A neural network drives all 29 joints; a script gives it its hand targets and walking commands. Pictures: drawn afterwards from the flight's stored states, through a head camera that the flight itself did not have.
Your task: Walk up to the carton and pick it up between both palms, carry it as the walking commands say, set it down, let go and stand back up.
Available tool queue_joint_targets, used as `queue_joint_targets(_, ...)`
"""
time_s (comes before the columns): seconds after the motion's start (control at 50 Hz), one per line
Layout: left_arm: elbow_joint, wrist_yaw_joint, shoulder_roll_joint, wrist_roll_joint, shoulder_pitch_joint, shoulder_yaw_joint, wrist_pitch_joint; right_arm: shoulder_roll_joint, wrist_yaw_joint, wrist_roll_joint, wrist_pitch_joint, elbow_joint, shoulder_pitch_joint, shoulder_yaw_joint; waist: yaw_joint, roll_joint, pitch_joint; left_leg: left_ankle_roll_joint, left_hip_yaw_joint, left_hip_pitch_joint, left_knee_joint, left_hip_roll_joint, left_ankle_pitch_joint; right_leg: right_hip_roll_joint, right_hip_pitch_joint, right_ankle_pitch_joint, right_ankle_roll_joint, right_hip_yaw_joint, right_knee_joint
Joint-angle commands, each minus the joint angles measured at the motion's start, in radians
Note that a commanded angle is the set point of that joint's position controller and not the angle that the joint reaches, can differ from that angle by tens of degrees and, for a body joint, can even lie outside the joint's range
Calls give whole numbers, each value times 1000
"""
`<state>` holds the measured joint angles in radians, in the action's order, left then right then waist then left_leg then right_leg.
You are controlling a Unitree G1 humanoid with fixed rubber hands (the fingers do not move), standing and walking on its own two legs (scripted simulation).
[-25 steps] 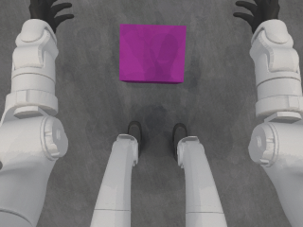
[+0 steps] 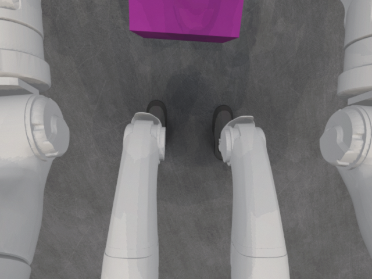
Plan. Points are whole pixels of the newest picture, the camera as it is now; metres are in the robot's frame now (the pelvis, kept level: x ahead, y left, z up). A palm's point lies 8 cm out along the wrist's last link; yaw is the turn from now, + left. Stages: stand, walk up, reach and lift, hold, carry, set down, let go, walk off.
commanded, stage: reach and lift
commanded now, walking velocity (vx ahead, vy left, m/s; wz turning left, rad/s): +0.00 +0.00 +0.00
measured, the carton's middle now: out of the picture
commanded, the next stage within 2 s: none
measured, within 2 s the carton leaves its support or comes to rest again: neither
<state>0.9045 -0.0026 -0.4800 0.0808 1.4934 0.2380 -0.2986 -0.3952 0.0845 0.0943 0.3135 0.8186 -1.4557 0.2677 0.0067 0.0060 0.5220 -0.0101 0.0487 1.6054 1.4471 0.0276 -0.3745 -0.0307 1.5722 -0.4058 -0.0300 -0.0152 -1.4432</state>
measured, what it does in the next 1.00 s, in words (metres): lowers itself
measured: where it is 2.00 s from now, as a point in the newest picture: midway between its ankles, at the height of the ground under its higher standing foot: (189, 140)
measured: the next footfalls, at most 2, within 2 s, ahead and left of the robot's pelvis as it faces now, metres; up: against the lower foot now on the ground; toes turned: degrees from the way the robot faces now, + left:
none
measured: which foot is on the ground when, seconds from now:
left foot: down 0.00-1.00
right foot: down 0.00-1.00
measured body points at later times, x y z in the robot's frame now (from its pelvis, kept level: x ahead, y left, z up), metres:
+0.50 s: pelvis +0.00 +0.00 -0.14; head +0.38 +0.02 +0.09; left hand +0.58 +0.24 -0.30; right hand +0.58 -0.19 -0.30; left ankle +0.13 +0.12 -0.55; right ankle +0.12 -0.13 -0.55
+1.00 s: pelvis +0.01 +0.00 -0.22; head +0.40 +0.00 -0.01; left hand +0.57 +0.23 -0.42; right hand +0.57 -0.19 -0.42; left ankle +0.13 +0.12 -0.55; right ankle +0.12 -0.13 -0.55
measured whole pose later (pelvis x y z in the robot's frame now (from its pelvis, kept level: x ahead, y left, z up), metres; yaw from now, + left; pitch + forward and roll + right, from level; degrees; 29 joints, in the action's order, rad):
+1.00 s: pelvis +0.01 +0.00 -0.22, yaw -1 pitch +33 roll -1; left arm 1.20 -0.06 -0.51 0.25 1.56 0.08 -0.11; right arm -0.40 0.11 0.25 0.13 1.09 -1.52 0.10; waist 0.02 0.00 0.52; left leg 0.01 0.02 2.24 2.23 0.00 -0.57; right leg -0.04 2.21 -0.60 -0.04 -0.01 -2.23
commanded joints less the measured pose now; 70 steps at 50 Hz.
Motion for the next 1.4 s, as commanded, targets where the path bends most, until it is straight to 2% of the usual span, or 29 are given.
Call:
queue_joint_targets(0.0, -123, -33, -229, 52, 386, -18, 37, -182, 10, 49, -37, -113, -343, -26, 13, -60, -1969, -9, -98, -616, 12, 15, 115, -40, -367, 49, 1, 127, -22)
queue_joint_targets(0.04, -91, -30, -239, 62, 368, -36, 34, -172, 8, 69, -27, -50, -312, -46, 3, -44, -2000, -2, -99, -596, 74, 11, 130, -37, -359, 71, 1, 115, -73)
queue_joint_targets(0.1, -179, -45, -230, 77, 359, -56, 35, -225, 19, 79, -38, -174, -349, -25, 2, -82, -2110, -10, -92, -648, 109, 17, 214, -41, -359, 132, -1, 125, -122)
queue_joint_targets(0.14, -236, -58, -283, 98, 333, -32, 30, -232, 26, 101, -36, -270, -351, -61, 21, -19, -2229, -2, -88, -679, 158, 19, 270, -39, -428, 194, -9, 127, -158)
queue_joint_targets(0.26, -76, -43, -238, 95, 331, -53, 63, -192, 27, 92, -60, -116, -320, -56, 12, -22, -1899, 6, -92, -441, 280, 8, 198, -21, -206, 119, -2, 109, -279)
queue_joint_targets(0.28, -367, -58, -250, 118, 405, -71, 64, -230, 41, 89, -61, -309, -338, -43, -12, -51, -2186, -13, -86, -596, 283, 17, 317, -36, -367, 262, 6, 116, -294)
queue_joint_targets(0.3, -278, -58, -282, 126, 397, -74, 67, -240, 50, 104, -64, -311, -387, -44, 20, -48, -2144, -4, -79, -608, 331, 13, 379, -36, -280, 264, -6, 104, -322)
queue_joint_targets(0.32, -106, -53, -258, 117, 384, -72, 79, -254, 45, 95, -76, -155, -342, -34, -8, -78, -1966, -5, -100, -539, 372, 2, 312, -17, -178, 183, -2, 105, -331)
queue_joint_targets(0.38, -236, -63, -279, 130, 399, -68, 77, -261, 51, 81, -75, -261, -376, -47, -12, -25, -2044, -8, -96, -515, 371, -2, 282, -22, -308, 212, -9, 107, -355)
queue_joint_targets(0.4, -38, -52, -233, 133, 382, -89, 86, -197, 43, 100, -77, -39, -331, -77, -10, -25, -1772, -4, -98, -362, 375, -8, 155, -11, -148, 93, -3, 110, -373)
queue_joint_targets(0.46, -77, -52, -234, 109, 398, -102, 106, -199, 33, 98, -112, -79, -322, -66, -3, -93, -1801, -21, -90, -387, 409, -19, 222, -10, -159, 167, 4, 95, -404)
queue_joint_targets(0.48, 51, -54, -233, 100, 394, -105, 121, -188, 33, 94, -116, 70, -325, -75, 3, -56, -1694, -7, -84, -347, 431, -19, 165, -8, -72, 88, -7, 102, -437)
queue_joint_targets(0.5, -114, -57, -233, 113, 409, -115, 131, -202, 35, 111, -132, -85, -349, -88, 0, -53, -1862, -16, -94, -427, 454, -16, 240, -13, -177, 169, -2, 98, -441)
queue_joint_targets(0.52, 37, -52, -223, 127, 353, -110, 141, -187, 36, 107, -143, 34, -329, -73, -4, -33, -1675, -4, -78, -286, 452, -19, 178, -6, -75, 130, -9, 107, -460)
queue_joint_targets(0.58, 125, -58, -217, 107, 362, -106, 167, -153, 28, 118, -171, 73, -328, -84, 5, -23, -1586, -2, -70, -220, 477, -26, 171, -7, -14, 111, -16, 107, -486)
queue_joint_targets(0.64, 9, -66, -217, 115, 407, -116, 187, -186, 37, 133, -187, 33, -375, -93, 29, -59, -1729, -9, -71, -358, 515, -23, 266, -7, -82, 184, -8, 105, -533)
queue_joint_targets(0.68, 76, -73, -249, 106, 443, -120, 197, -185, 36, 171, -193, 81, -387, -120, 48, -58, -1604, -3, -73, -286, 549, -37, 191, 1, -3, 110, -10, 109, -571)
queue_joint_targets(0.7, -14, -79, -236, 124, 432, -114, 203, -211, 40, 158, -206, -18, -403, -96, 26, -49, -1705, 0, -71, -345, 549, -33, 251, 2, -59, 166, -13, 116, -559)
queue_joint_targets(0.78, 113, -64, -228, 153, 422, -118, 213, -169, 37, 163, -214, 81, -415, -145, 45, -18, -1492, -2, -81, -160, 590, -42, 182, 9, -3, 122, -22, 81, -585)
queue_joint_targets(0.84, 148, -60, -213, 161, 406, -130, 215, -189, 33, 130, -217, 149, -350, -123, -21, 2, -1417, -7, -75, -81, 620, -52, 144, 26, 8, 127, -12, 71, -609)
queue_joint_targets(0.94, 90, -60, -216, 167, 444, -134, 253, -151, 26, 174, -246, 64, -412, -171, 46, -36, -1545, -7, -69, -170, 649, -40, 305, 13, 69, 214, -23, 88, -653)
queue_joint_targets(0.98, 44, -71, -216, 191, 433, -141, 264, -164, 40, 175, -249, 46, -380, -176, 32, -20, -1646, -7, -54, -278, 677, -41, 393, 14, 20, 283, -14, 89, -673)
queue_joint_targets(1.0, 30, -71, -203, 207, 428, -169, 260, -197, 45, 175, -248, 24, -383, -142, -13, -48, -1648, -6, -46, -236, 677, -33, 381, 14, 17, 295, -3, 98, -685)
queue_joint_targets(1.06, 79, -83, -291, 182, 385, -101, 252, -223, 55, 155, -238, 16, -381, -155, 31, 35, -1590, -1, -58, -143, 670, -35, 300, 20, -35, 257, -21, 83, -690)
queue_joint_targets(1.12, 109, -79, -240, 145, 338, -103, 253, -146, 40, 197, -238, 46, -351, -190, 101, -23, -1535, 2, -80, -138, 669, -38, 323, 11, 54, 247, -21, 73, -677)
queue_joint_targets(1.18, 138, -72, -226, 153, 314, -101, 244, -143, 34, 190, -228, 71, -330, -201, 65, 35, -1512, 12, -80, -95, 670, -47, 257, 14, -17, 215, -21, 66, -676)
queue_joint_targets(1.24, 136, -60, -196, 176, 356, -151, 242, -151, 43, 159, -230, 133, -321, -172, 17, -14, -1403, 8, -67, -30, 640, -46, 180, 11, 40, 163, -16, 76, -677)
queue_joint_targets(1.32, 115, -68, -189, 197, 394, -154, 250, -138, 48, 176, -238, 93, -369, -204, 64, -7, -1463, -5, -78, -55, 655, -36, 245, 6, 0, 215, -7, 58, -671)
queue_joint_targets(1.38, 119, -66, -173, 205, 416, -179, 250, -104, 46, 204, -240, 83, -401, -210, 43, 0, -1465, 9, -75, -58, 660, -36, 204, 1, 9, 178, -8, 63, -663)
